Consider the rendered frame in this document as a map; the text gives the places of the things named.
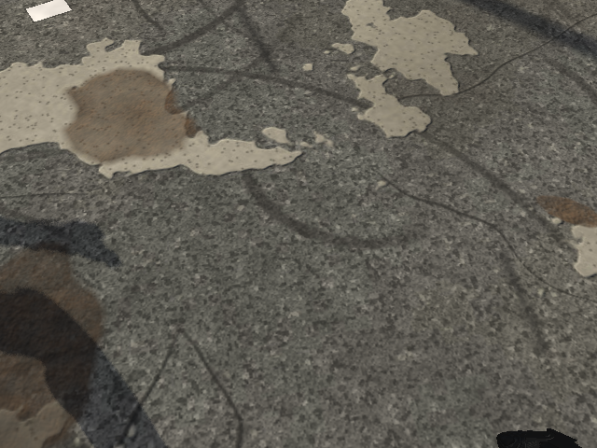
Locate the right robot hand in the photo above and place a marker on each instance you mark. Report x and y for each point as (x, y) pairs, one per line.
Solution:
(535, 439)

